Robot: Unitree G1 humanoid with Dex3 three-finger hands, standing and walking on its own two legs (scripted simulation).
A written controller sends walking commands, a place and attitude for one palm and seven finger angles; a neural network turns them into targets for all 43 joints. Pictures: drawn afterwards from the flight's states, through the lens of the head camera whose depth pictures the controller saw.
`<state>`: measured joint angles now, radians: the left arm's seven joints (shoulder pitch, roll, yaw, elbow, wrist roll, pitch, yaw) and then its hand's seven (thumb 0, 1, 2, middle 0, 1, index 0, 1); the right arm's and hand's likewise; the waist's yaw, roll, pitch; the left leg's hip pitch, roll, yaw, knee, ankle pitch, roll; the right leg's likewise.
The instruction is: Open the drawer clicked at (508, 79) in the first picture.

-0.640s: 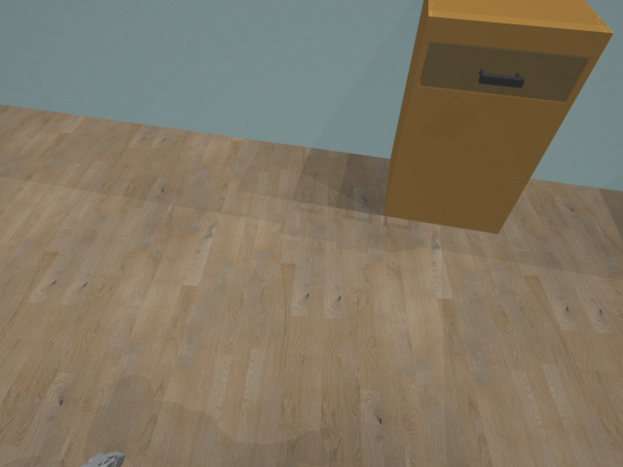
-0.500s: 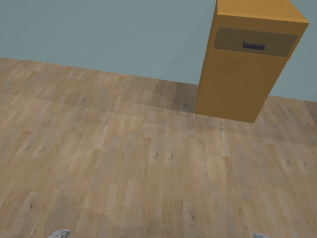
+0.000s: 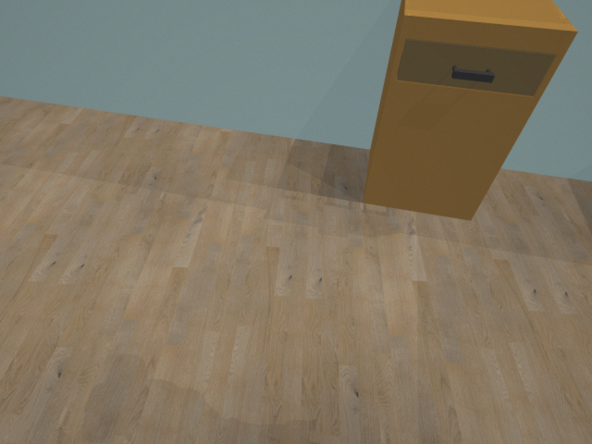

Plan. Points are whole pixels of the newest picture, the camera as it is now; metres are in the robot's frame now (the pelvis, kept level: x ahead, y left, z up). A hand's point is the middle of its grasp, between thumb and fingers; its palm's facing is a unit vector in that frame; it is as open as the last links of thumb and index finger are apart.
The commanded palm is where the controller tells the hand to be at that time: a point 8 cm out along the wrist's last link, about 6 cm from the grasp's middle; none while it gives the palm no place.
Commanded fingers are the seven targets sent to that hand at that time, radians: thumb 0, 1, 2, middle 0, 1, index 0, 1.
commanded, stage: stand and wait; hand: left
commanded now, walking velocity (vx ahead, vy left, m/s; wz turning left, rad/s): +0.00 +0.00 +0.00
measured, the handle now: (472, 72) +1.25 -0.52 -0.07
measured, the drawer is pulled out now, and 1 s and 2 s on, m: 0.00 0.00 0.00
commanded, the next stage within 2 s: look at it before walking up in 0.18 s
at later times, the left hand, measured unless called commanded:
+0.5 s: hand out of the picture +0.08 +0.24 -0.15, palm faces -0.04 -0.94 -0.33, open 7.4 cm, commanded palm none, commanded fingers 0.00 0.90 0.90 -0.20 -0.30 -0.20 -0.30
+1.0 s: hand out of the picture +0.08 +0.24 -0.16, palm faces -0.04 -0.94 -0.34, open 7.4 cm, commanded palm none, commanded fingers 0.00 0.90 0.90 -0.20 -0.30 -0.20 -0.30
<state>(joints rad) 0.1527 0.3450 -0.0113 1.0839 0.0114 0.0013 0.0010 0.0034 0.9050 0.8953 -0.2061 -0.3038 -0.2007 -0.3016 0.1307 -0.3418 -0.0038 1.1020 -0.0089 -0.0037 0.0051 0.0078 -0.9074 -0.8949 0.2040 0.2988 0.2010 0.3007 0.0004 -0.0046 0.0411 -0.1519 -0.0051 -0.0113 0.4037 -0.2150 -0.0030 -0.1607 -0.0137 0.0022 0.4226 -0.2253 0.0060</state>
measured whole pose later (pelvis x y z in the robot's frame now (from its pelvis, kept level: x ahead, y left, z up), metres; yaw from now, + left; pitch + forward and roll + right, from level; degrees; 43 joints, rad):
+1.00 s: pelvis +0.01 -0.01 +0.00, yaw -1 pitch -2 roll +0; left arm 0.14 0.34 -0.01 1.08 0.01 0.00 0.00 0.00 0.91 0.90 -0.21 -0.30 -0.20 -0.30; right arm 0.10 -0.33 0.00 1.10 -0.01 -0.01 0.00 0.01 -0.91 -0.89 0.20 0.30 0.20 0.30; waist 0.01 0.00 0.04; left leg -0.14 0.01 0.00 0.37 -0.21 -0.01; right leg -0.16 0.00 0.01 0.40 -0.22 0.00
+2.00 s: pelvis +0.00 +0.02 +0.00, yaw -33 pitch +1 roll -2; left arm 0.23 0.30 0.10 0.90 0.04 0.06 -0.06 0.00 0.91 0.90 -0.20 -0.30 -0.19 -0.30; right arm 0.31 -0.20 -0.03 0.94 -0.02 -0.03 -0.02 0.01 -0.91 -0.90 0.20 0.30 0.20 0.30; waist 0.01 -0.04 0.00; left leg -0.08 0.07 0.10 0.38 -0.31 0.01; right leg -0.60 -0.02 0.01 1.13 -0.27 0.06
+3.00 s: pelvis +0.26 -0.26 +0.00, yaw -60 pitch +1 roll -1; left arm 0.22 0.18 0.08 1.04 0.04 0.03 -0.03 0.00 0.93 0.90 -0.20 -0.30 -0.19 -0.30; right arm 0.46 -0.09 -0.04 1.11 -0.03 -0.08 -0.02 0.00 -0.92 -0.90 0.20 0.30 0.20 0.30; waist -0.03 -0.04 0.04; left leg 0.03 0.07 0.33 0.32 -0.34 -0.01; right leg -0.61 -0.11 -0.10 0.91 -0.17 0.01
